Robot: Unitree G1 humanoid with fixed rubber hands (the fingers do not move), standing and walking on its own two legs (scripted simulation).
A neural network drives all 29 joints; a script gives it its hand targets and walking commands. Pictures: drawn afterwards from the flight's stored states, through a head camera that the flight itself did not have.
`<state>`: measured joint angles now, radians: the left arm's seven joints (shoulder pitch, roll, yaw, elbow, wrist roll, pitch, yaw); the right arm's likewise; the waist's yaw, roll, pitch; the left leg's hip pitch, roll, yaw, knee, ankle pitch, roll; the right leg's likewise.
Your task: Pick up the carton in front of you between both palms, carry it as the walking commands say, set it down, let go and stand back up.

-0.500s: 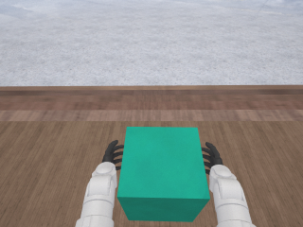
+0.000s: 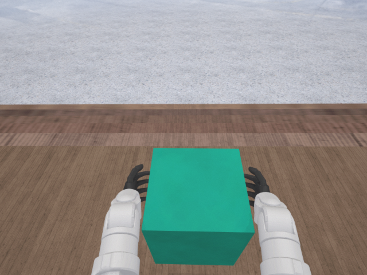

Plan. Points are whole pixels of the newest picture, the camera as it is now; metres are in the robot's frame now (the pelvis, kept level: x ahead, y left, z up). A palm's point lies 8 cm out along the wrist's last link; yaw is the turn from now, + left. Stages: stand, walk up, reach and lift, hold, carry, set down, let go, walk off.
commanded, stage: reach and lift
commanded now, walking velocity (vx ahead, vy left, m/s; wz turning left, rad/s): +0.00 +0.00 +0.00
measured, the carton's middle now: (195, 209) +0.31 +0.00 -0.05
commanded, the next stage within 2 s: hold in 0.54 s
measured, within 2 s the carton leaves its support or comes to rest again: neither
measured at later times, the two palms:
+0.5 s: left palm (130, 191) +0.30 +0.15 +0.04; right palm (262, 195) +0.30 -0.15 +0.04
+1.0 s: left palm (128, 191) +0.29 +0.15 +0.05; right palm (264, 194) +0.29 -0.15 +0.05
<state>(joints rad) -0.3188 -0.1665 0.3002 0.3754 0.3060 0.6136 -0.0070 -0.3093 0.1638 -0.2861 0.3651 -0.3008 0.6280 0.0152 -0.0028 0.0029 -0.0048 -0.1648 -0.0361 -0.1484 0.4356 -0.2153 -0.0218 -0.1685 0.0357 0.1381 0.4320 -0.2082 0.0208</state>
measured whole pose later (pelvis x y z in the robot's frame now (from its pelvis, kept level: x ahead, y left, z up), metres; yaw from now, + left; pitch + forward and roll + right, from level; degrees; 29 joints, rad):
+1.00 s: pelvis +0.00 +0.00 +0.00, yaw +0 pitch -7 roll +0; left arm -0.30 -0.16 0.25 0.26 0.29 0.75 -0.01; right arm -0.29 0.16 -0.24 0.25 -0.29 0.76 0.01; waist 0.00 0.00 0.01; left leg -0.05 -0.03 -0.14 0.37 -0.19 -0.02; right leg -0.06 0.03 0.14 0.36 -0.18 0.02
